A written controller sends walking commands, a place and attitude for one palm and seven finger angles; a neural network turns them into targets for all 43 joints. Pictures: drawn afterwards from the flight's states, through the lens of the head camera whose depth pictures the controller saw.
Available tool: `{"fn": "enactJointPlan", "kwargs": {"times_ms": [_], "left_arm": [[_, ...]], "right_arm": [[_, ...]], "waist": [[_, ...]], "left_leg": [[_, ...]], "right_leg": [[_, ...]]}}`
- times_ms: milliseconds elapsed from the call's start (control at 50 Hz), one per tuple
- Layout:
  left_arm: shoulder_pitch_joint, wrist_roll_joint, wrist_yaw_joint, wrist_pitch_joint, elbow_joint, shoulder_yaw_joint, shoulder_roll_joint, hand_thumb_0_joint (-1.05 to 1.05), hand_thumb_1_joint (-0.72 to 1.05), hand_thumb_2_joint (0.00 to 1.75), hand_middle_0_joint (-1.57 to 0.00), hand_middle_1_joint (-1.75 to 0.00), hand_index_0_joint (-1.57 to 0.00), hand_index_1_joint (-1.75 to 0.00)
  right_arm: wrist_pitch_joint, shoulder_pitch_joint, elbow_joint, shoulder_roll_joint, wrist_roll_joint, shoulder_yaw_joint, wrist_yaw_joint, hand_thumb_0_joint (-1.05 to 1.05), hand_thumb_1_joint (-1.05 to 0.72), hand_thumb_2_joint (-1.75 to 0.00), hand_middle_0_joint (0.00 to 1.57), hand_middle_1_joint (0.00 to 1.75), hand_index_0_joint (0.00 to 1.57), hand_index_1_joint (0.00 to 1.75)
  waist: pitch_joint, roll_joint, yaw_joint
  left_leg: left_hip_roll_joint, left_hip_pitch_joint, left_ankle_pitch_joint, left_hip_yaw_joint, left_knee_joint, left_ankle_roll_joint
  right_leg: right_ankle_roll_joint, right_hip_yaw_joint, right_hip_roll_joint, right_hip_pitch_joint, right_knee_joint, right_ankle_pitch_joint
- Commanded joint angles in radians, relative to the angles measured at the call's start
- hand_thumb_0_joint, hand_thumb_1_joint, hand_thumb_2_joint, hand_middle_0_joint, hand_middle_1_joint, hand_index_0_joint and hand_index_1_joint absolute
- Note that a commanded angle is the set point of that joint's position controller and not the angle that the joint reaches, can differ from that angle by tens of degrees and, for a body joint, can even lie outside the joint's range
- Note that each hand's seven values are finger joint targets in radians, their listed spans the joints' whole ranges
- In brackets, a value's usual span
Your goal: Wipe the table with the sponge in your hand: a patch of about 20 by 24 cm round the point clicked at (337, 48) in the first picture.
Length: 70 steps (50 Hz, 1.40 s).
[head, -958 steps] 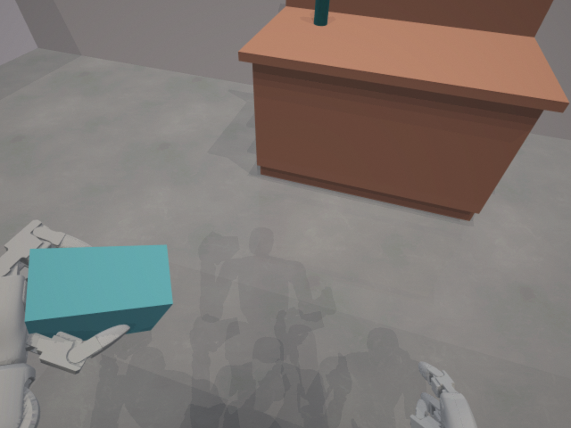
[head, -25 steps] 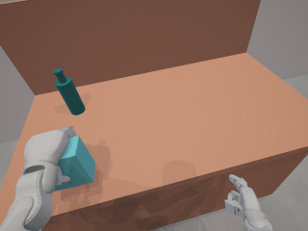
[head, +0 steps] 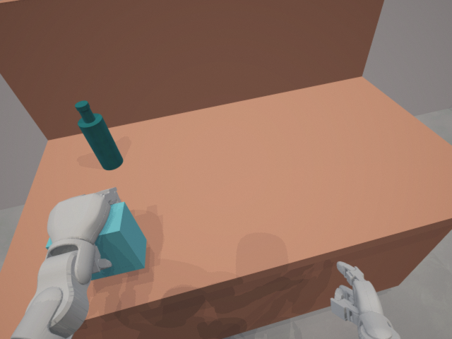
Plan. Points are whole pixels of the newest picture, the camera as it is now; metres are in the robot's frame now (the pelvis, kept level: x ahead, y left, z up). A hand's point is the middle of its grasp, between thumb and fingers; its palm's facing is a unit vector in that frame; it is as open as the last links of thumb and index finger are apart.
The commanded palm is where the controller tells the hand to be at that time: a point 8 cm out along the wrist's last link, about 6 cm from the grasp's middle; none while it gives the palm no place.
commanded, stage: move the sponge above the wiping area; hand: left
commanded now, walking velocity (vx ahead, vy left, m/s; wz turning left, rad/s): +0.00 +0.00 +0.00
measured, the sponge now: (107, 249) +0.24 +0.28 +0.03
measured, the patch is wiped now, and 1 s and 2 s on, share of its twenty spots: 0.00 0.00 0.00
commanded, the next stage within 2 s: lower the sponge onto the table in 1.54 s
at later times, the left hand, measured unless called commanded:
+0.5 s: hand (98, 237) +0.24 +0.29 +0.06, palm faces -0.03 -0.09 -1.00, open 10.6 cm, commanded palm +0.22 +0.28 +0.12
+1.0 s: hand (113, 233) +0.26 +0.27 +0.04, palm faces -0.05 -0.09 -0.99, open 10.6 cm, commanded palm +0.24 +0.27 +0.11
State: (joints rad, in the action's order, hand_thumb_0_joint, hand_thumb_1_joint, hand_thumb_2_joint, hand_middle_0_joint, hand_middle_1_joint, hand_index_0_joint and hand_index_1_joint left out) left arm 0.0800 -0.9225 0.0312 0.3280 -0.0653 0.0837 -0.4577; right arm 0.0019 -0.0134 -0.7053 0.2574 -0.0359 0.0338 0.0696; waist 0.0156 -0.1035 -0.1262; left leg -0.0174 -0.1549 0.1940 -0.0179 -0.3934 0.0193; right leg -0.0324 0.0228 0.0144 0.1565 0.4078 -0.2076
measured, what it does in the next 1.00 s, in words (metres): stands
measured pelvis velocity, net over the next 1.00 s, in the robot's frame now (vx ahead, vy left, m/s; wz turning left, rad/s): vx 0.00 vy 0.00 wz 0.00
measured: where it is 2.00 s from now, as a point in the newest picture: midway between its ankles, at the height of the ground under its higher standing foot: outside the picture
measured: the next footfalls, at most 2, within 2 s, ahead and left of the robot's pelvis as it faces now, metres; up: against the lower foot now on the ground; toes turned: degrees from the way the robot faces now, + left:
none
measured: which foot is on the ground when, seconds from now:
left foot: down 0.00-1.00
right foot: down 0.00-1.00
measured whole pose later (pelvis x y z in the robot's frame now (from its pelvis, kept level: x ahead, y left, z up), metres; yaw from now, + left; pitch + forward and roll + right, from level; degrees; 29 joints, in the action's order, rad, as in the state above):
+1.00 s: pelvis +0.00 +0.00 +0.00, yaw +0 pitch -1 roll +0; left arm -0.01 -0.96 0.09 0.34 0.13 0.13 -0.40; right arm 0.01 -0.03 -0.71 0.25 -0.05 0.02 0.07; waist -0.01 -0.09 -0.10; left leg -0.02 -0.20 0.20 -0.02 -0.41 0.02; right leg -0.03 0.02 0.01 0.20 0.42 -0.21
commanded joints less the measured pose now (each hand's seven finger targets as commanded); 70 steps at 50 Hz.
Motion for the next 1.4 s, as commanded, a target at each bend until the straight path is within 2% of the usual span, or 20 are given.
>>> {"fn": "enactJointPlan", "kwargs": {"times_ms": [0, 220, 240, 320, 340, 420, 540, 620, 640, 720, 740, 820, 860, 1020, 1040, 1120, 1140, 1220, 1240, 1380], "left_arm": [[-0.249, -0.045, 0.061, 0.014, -0.204, -0.139, -0.213, 0.0, 0.1, 1.3, -1.2, -1.6, -1.2, -1.6], [-0.285, -0.052, 0.055, 0.033, -0.179, -0.157, -0.244, 0.0, 0.1, 1.3, -1.2, -1.6, -1.2, -1.6], [-0.284, -0.043, 0.051, 0.024, -0.197, -0.088, -0.161, 0.0, 0.1, 1.3, -1.2, -1.6, -1.2, -1.6], [-0.233, -0.042, 0.06, 0.012, -0.165, -0.192, -0.261, 0.0, 0.1, 1.3, -1.2, -1.6, -1.2, -1.6], [-0.24, -0.045, 0.058, 0.01, -0.179, -0.137, -0.198, 0.0, 0.1, 1.3, -1.2, -1.6, -1.2, -1.6], [-0.273, -0.042, 0.069, 0.0, -0.167, -0.166, -0.237, 0.0, 0.1, 1.3, -1.2, -1.6, -1.2, -1.6], [-0.322, -0.052, 0.084, -0.02, -0.13, -0.098, -0.169, 0.0, 0.1, 1.3, -1.2, -1.6, -1.2, -1.6], [-0.347, -0.063, 0.104, -0.02, -0.089, -0.171, -0.251, 0.0, 0.1, 1.3, -1.2, -1.6, -1.2, -1.6], [-0.329, -0.057, 0.103, -0.018, -0.097, -0.101, -0.162, 0.0, 0.1, 1.3, -1.2, -1.6, -1.2, -1.6], [-0.343, -0.064, 0.118, 0.001, -0.059, -0.149, -0.221, 0.0, 0.1, 1.3, -1.2, -1.6, -1.2, -1.6], [-0.351, -0.067, 0.112, 0.009, -0.053, -0.088, -0.155, 0.0, 0.1, 1.3, -1.2, -1.6, -1.2, -1.6], [-0.348, -0.063, 0.109, 0.025, -0.028, -0.125, -0.199, 0.0, 0.1, 1.3, -1.2, -1.6, -1.2, -1.6], [-0.339, -0.062, 0.103, 0.02, -0.035, -0.066, -0.133, 0.0, 0.1, 1.3, -1.2, -1.6, -1.2, -1.6], [-0.393, -0.076, 0.13, -0.003, -0.017, -0.125, -0.202, 0.0, 0.1, 1.3, -1.2, -1.6, -1.2, -1.6], [-0.389, -0.072, 0.129, -0.006, -0.044, -0.057, -0.122, 0.0, 0.1, 1.3, -1.2, -1.6, -1.2, -1.6], [-0.365, -0.076, 0.15, -0.008, -0.075, -0.118, -0.192, 0.0, 0.1, 1.3, -1.2, -1.6, -1.2, -1.6], [-0.334, -0.067, 0.149, -0.002, -0.07, -0.074, -0.13, 0.0, 0.1, 1.3, -1.2, -1.6, -1.2, -1.6], [-0.298, -0.06, 0.146, 0.038, -0.05, -0.126, -0.184, 0.0, 0.1, 1.3, -1.2, -1.6, -1.2, -1.6], [-0.311, -0.061, 0.136, 0.049, -0.049, -0.063, -0.122, 0.0, 0.1, 1.3, -1.2, -1.6, -1.2, -1.6], [-0.36, -0.066, 0.103, 0.037, -0.045, -0.053, -0.138, 0.0, 0.1, 1.3, -1.2, -1.6, -1.2, -1.6]], "right_arm": [[-0.045, 0.216, 0.174, 0.094, 0.003, -0.033, -0.002, 0.0, -0.9, -0.9, 0.2, 0.3, 0.2, 0.3], [-0.034, 0.225, 0.173, 0.098, 0.0, -0.032, 0.002, 0.0, -0.9, -0.9, 0.2, 0.3, 0.2, 0.3], [-0.04, 0.212, 0.187, 0.085, -0.003, -0.031, -0.001, 0.0, -0.9, -0.9, 0.2, 0.3, 0.2, 0.3], [-0.033, 0.205, 0.168, 0.102, 0.001, -0.039, -0.001, 0.0, -0.9, -0.9, 0.2, 0.3, 0.2, 0.3], [-0.037, 0.207, 0.181, 0.092, 0.002, -0.036, -0.002, 0.0, -0.9, -0.9, 0.2, 0.3, 0.2, 0.3], [-0.038, 0.208, 0.17, 0.1, -0.001, -0.041, 0.003, 0.0, -0.9, -0.9, 0.2, 0.3, 0.2, 0.3], [-0.052, 0.189, 0.17, 0.09, -0.003, -0.045, 0.009, 0.0, -0.9, -0.9, 0.2, 0.3, 0.2, 0.3], [-0.05, 0.191, 0.153, 0.104, -0.002, -0.048, 0.014, 0.0, -0.9, -0.9, 0.2, 0.3, 0.2, 0.3], [-0.053, 0.188, 0.17, 0.088, -0.004, -0.046, 0.011, 0.0, -0.9, -0.9, 0.2, 0.3, 0.2, 0.3], [-0.045, 0.191, 0.156, 0.102, -0.007, -0.049, 0.008, 0.0, -0.9, -0.9, 0.2, 0.3, 0.2, 0.3], [-0.044, 0.198, 0.165, 0.091, -0.007, -0.043, 0.007, 0.0, -0.9, -0.9, 0.2, 0.3, 0.2, 0.3], [-0.035, 0.19, 0.156, 0.105, -0.009, -0.047, 0.006, 0.0, -0.9, -0.9, 0.2, 0.3, 0.2, 0.3], [-0.041, 0.188, 0.17, 0.092, -0.011, -0.045, 0.003, 0.0, -0.9, -0.9, 0.2, 0.3, 0.2, 0.3], [-0.038, 0.173, 0.151, 0.105, -0.008, -0.054, 0.007, 0.0, -0.9, -0.9, 0.2, 0.3, 0.2, 0.3], [-0.043, 0.175, 0.169, 0.091, -0.01, -0.053, 0.005, 0.0, -0.9, -0.9, 0.2, 0.3, 0.2, 0.3], [-0.048, 0.18, 0.163, 0.101, -0.004, -0.058, 0.003, 0.0, -0.9, -0.9, 0.2, 0.3, 0.2, 0.3], [-0.047, 0.175, 0.169, 0.09, -0.008, -0.058, -0.001, 0.0, -0.9, -0.9, 0.2, 0.3, 0.2, 0.3], [-0.033, 0.199, 0.162, 0.102, -0.011, -0.057, -0.006, 0.0, -0.9, -0.9, 0.2, 0.3, 0.2, 0.3], [-0.029, 0.2, 0.17, 0.095, -0.014, -0.049, -0.007, 0.0, -0.9, -0.9, 0.2, 0.3, 0.2, 0.3], [-0.028, 0.198, 0.168, 0.093, -0.014, -0.046, 0.002, 0.0, -0.9, -0.9, 0.2, 0.3, 0.2, 0.3]], "waist": [[-0.233, 0.045, -0.007], [-0.225, 0.037, -0.004], [-0.237, 0.022, 0.01], [-0.223, 0.061, -0.001], [-0.245, 0.047, 0.0], [-0.208, 0.043, 0.006], [-0.237, 0.036, 0.015], [-0.246, 0.052, 0.002], [-0.252, 0.038, 0.009], [-0.244, 0.035, 0.004], [-0.254, 0.042, 0.007], [-0.241, 0.057, 0.009], [-0.254, 0.07, 0.013], [-0.247, 0.061, 0.013], [-0.273, 0.037, 0.017], [-0.296, 0.02, 0.0], [-0.293, 0.027, 0.009], [-0.262, 0.072, -0.003], [-0.262, 0.066, 0.007], [-0.249, 0.072, 0.013]], "left_leg": [[-0.007, 0.082, -0.214, 0.11, 0.029, 0.002], [-0.013, 0.087, -0.194, 0.107, 0.024, 0.008], [-0.006, 0.086, -0.207, 0.097, 0.022, 0.012], [-0.01, 0.073, -0.214, 0.102, 0.015, 0.008], [-0.012, 0.074, -0.231, 0.093, 0.011, 0.011], [-0.009, 0.078, -0.195, 0.104, 0.016, 0.008], [-0.006, 0.076, -0.166, 0.095, 0.02, 0.013], [-0.01, 0.072, -0.153, 0.103, 0.023, 0.008], [-0.009, 0.062, -0.168, 0.091, 0.022, 0.011], [-0.008, 0.057, -0.156, 0.101, 0.031, 0.002], [-0.012, 0.054, -0.158, 0.093, 0.027, 0.006], [-0.01, 0.046, -0.155, 0.094, 0.027, 0.005], [-0.009, 0.049, -0.177, 0.091, 0.019, 0.009], [-0.011, 0.051, -0.167, 0.098, 0.008, 0.007], [-0.01, 0.056, -0.176, 0.089, 0.007, 0.011], [-0.01, 0.079, -0.22, 0.102, -0.001, 0.004], [-0.007, 0.069, -0.225, 0.091, -0.001, 0.008], [-0.011, 0.055, -0.214, 0.095, 0.007, 0.005], [-0.013, 0.048, -0.207, 0.088, 0.008, 0.008], [-0.016, 0.064, -0.177, 0.095, 0.006, 0.015]], "right_leg": [[-0.049, -0.124, -0.005, -0.035, -0.063, 0.144], [-0.056, -0.147, 0.004, -0.031, -0.07, 0.133], [-0.05, -0.112, -0.002, -0.032, -0.061, 0.147], [-0.054, -0.15, 0.002, -0.042, -0.065, 0.177], [-0.05, -0.126, -0.005, -0.05, -0.054, 0.197], [-0.054, -0.15, 0.003, -0.01, -0.071, 0.146], [-0.048, -0.112, 0.001, 0.002, -0.066, 0.105], [-0.055, -0.141, 0.007, -0.003, -0.069, 0.092], [-0.048, -0.106, 0.0, -0.015, -0.06, 0.107], [-0.054, -0.126, 0.008, -0.008, -0.061, 0.094], [-0.048, -0.103, 0.003, -0.008, -0.058, 0.1], [-0.051, -0.121, 0.006, -0.008, -0.06, 0.104], [-0.045, -0.099, 0.0, -0.008, -0.052, 0.129], [-0.053, -0.129, 0.01, 0.014, -0.052, 0.124], [-0.047, -0.099, 0.004, 0.004, -0.043, 0.132], [-0.056, -0.127, 0.009, -0.013, -0.035, 0.173], [-0.05, -0.103, 0.005, -0.018, -0.033, 0.183], [-0.052, -0.13, 0.005, -0.029, -0.041, 0.187], [-0.046, -0.104, 0.002, -0.027, -0.041, 0.179], [-0.045, -0.116, 0.002, -0.006, -0.056, 0.139]]}}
